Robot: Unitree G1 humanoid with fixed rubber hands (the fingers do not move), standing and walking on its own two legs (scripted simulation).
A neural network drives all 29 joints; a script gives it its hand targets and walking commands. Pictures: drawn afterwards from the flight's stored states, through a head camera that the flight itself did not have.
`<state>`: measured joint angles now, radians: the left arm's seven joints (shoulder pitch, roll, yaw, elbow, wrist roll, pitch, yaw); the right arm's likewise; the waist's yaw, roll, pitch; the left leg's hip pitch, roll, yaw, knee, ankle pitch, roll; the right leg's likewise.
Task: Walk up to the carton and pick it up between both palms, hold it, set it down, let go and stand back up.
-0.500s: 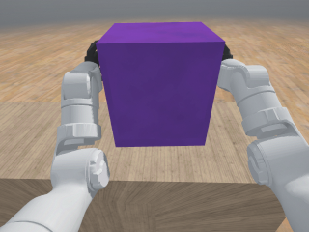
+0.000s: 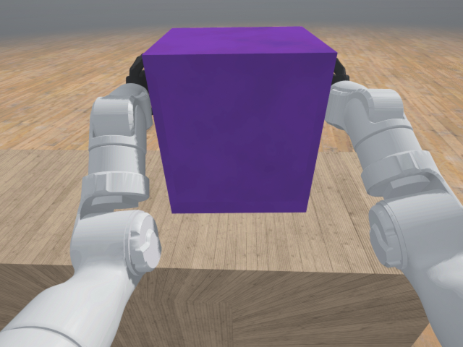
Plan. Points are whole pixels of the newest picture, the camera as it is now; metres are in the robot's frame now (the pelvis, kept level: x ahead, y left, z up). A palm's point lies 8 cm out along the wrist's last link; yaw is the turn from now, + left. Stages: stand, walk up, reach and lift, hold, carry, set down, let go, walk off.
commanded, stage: hold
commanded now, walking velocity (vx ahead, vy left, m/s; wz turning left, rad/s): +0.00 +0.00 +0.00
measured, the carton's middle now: (237, 118) +0.37 +0.00 +0.29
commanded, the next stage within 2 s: set down in 1.14 s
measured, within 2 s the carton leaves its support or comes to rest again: neither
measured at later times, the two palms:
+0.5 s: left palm (137, 100) +0.38 +0.15 +0.33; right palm (333, 99) +0.37 -0.15 +0.32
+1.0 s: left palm (139, 98) +0.37 +0.15 +0.33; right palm (337, 95) +0.36 -0.16 +0.33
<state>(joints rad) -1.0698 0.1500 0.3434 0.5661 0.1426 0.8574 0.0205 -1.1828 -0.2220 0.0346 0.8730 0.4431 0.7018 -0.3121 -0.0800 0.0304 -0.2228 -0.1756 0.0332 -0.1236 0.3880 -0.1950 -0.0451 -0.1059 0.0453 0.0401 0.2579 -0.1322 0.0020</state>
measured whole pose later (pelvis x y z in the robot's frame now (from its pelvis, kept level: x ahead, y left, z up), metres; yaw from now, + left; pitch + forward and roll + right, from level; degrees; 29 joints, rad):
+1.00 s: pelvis +0.00 +0.00 +0.00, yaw +0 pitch +0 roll -2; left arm -1.09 0.14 0.37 0.61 0.16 0.85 0.03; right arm -1.21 -0.23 0.01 0.91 0.42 0.72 -0.30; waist -0.07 0.03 -0.24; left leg -0.20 0.03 -0.11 0.39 -0.19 -0.04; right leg -0.13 0.05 0.06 0.27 -0.13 0.01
